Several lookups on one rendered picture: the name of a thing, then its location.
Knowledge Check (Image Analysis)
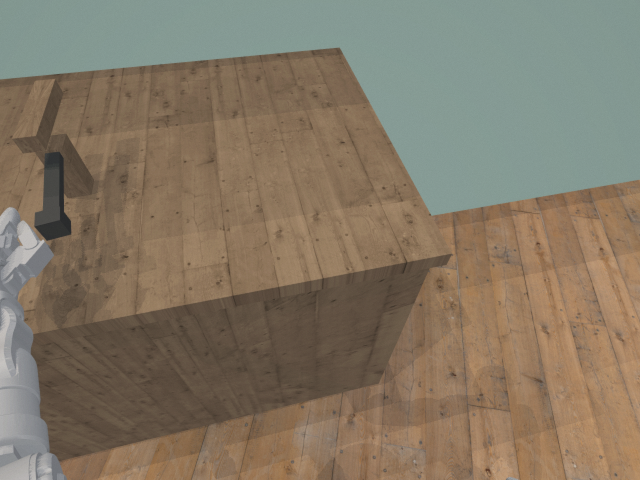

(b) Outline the robot left hand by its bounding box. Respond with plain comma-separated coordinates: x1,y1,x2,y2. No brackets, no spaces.
0,207,54,301

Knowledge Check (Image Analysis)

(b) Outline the counter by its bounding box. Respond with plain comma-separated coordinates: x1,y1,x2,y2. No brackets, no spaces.
0,48,452,461

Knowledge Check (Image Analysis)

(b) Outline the left robot forearm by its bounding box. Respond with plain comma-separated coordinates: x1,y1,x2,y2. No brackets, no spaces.
0,290,50,467

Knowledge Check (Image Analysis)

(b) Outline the left robot upper arm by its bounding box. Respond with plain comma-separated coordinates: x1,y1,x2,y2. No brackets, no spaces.
0,452,67,480

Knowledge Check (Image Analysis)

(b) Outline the tap lever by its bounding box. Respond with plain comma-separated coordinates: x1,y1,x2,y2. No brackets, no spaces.
34,152,71,241

